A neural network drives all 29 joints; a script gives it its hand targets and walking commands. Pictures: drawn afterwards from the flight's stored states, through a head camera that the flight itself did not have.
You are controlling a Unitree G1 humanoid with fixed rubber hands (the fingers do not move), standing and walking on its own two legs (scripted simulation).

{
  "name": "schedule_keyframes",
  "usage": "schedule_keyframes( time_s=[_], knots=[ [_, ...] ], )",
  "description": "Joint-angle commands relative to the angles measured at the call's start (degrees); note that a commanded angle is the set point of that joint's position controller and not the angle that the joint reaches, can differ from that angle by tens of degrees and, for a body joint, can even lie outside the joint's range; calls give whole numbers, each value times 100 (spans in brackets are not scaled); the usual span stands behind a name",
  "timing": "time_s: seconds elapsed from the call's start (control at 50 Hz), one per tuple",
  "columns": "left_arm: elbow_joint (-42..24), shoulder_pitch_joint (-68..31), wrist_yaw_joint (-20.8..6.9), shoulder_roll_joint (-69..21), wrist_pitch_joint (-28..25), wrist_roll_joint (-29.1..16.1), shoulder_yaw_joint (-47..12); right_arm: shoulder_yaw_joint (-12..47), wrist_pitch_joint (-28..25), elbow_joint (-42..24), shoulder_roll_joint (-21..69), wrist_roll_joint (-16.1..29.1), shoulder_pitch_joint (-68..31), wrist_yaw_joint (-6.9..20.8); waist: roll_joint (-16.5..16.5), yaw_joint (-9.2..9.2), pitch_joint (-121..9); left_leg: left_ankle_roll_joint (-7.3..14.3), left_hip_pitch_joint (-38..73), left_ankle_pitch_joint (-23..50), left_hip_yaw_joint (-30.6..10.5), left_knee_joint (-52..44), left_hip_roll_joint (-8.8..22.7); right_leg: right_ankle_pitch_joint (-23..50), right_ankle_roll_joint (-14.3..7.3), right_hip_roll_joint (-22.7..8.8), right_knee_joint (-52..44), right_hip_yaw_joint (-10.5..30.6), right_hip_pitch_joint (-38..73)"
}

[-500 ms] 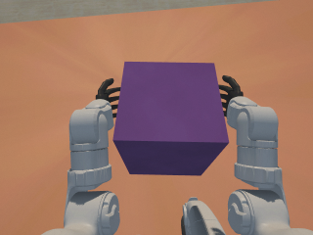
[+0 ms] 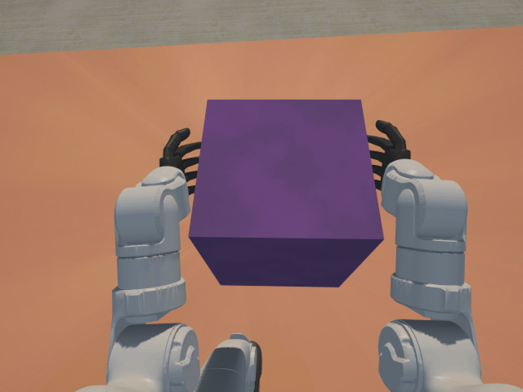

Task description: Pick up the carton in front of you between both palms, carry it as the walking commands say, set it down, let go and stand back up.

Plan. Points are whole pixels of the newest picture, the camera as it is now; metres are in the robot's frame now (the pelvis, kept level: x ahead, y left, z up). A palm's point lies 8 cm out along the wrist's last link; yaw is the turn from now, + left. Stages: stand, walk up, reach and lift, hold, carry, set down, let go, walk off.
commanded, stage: carry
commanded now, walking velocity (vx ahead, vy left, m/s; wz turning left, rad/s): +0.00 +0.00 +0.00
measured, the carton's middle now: (281, 205) +0.37 +0.02 +0.02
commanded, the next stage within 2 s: none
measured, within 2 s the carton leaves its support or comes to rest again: neither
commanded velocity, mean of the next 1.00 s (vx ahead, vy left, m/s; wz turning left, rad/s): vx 0.00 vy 0.00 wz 0.00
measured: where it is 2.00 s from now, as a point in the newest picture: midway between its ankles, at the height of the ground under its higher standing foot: (290, 382)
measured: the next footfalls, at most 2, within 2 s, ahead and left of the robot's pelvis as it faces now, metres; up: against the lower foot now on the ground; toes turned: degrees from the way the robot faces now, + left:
left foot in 0.08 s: +0.21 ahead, +0.07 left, -0.02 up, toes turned +3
right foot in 0.28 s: +0.12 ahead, -0.11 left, -0.01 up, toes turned -2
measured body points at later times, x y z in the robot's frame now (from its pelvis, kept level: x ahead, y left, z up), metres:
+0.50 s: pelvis +0.15 +0.00 -0.02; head +0.18 +0.00 +0.43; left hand +0.53 +0.14 +0.09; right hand +0.53 -0.16 +0.09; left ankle +0.17 +0.07 -0.75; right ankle +0.09 -0.11 -0.74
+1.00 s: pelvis +0.13 -0.02 -0.02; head +0.11 -0.03 +0.43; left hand +0.49 +0.12 +0.10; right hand +0.49 -0.19 +0.10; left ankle +0.17 +0.07 -0.76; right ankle +0.09 -0.11 -0.75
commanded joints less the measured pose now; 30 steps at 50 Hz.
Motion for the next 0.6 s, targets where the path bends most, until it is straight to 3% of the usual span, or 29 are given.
schedule_keyframes(
  time_s=[0.0, 0.04, 0.06, 0.08, 0.1, 0.12, 0.16, 0.18, 0.22, 0.26, 0.3, 0.34, 0.4, 0.44, 0.58],
  knots=[
    [-593, -4002, -1421, -5736, 17, -2564, -4254, 4096, 6, -261, 5580, 2096, -3447, 1027, -692, 116, -3255, 86, 829, 918, 457, -976, -393, 5446, -87, -952, 698, 459, 2308],
    [-280, -3880, -1424, -5592, 67, -2486, -4205, 3991, 101, -19, 5398, 2073, -3347, 1120, -447, -191, -3132, 177, 2241, 2010, 467, -2198, -256, 4452, 147, -831, 1361, 248, 1518],
    [-107, -3864, -1429, -5544, 87, -2433, -4160, 3920, 145, 144, 5334, 2086, -3321, 1180, -209, -338, -3097, 236, 3239, 3126, 199, -2312, 169, 3247, 339, -729, 1728, 250, 787],
    [84, -3818, -1426, -5458, 119, -2360, -4074, 3794, 196, 316, 5227, 2125, -3289, 1249, 333, -387, -3249, 450, 4464, 6064, -857, -1409, 1263, 790, 471, -513, 2339, 291, -354],
    [257, -3975, -1390, -5526, 188, -2350, -4018, 3691, 220, 626, 5119, 2065, -3271, 1279, 1136, -473, -3799, 1542, 5696, 8313, -1827, -588, 2395, -2140, 822, -109, 3098, 627, -1467],
    [362, -3914, -1367, -5543, 222, -2280, -3917, 3615, 214, 873, 5251, 2148, -3101, 1321, 1123, -577, -4071, 1820, 5588, 7479, -2066, -700, 2386, -2509, 719, -118, 3172, 929, -1548],
    [305, -4219, -1359, -5810, 183, -2277, -3847, 3673, 147, 661, 5684, 2391, -3462, 1419, 543, -519, -3758, 1434, 4893, 5412, -1865, -1181, 1934, -2194, 621, -283, 2329, 838, -1400],
    [248, -4347, -1338, -5955, 141, -2295, -3832, 3751, 123, 486, 5932, 2540, -3816, 1447, 461, -426, -3662, 1249, 4530, 5020, -1735, -1333, 1810, -1870, 624, -354, 1689, 806, -1135],
    [155, -4422, -1270, -6129, 75, -2283, -3819, 3880, 90, 215, 6244, 2742, -4291, 1456, 528, -388, -3707, 973, 3939, 4312, -1349, -1524, 1558, -1410, 635, -195, 982, 543, -347],
    [99, -4342, -1202, -6185, 25, -2267, -3805, 3918, 71, 40, 6303, 2812, -4404, 1437, 628, -385, -3856, 820, 3840, 4071, -1057, -1472, 1400, -839, 641, -167, 629, 424, 20],
    [-7, -4360, -1143, -6173, -9, -2236, -3838, 3975, 71, -71, 6302, 2837, -4517, 1422, 561, -386, -3815, 695, 4089, 4496, -895, -1237, 1255, -214, 676, -301, 112, 506, 21],
    [-16, -4231, -1113, -6077, 0, -2207, -3869, 3990, 83, -16, 6174, 2814, -4346, 1405, 557, -376, -3828, 632, 4032, 4900, -794, -1039, 1178, 447, 630, -439, 177, 563, 226],
    [189, -3964, -1129, -5879, 76, -2148, -3814, 3882, 142, 366, 5966, 2638, -3890, 1389, 82, -366, -3848, 601, 3527, 4345, -605, -801, 1008, 2407, 461, -814, 716, 800, 543],
    [403, -3838, -1193, -5861, 112, -2137, -3752, 3762, 161, 687, 5921, 2492, -3648, 1390, -35, -342, -3722, 611, 3207, 3955, -517, -708, 885, 3075, 415, -910, 806, 867, 585],
    [355, -4357, -1307, -5995, 76, -2310, -3729, 3608, 105, 857, 6042, 2451, -3932, 1351, -106, -322, -3450, 593, 2909, 3215, -458, -759, 823, 3312, 371, -1027, 725, 956, 592]
  ],
)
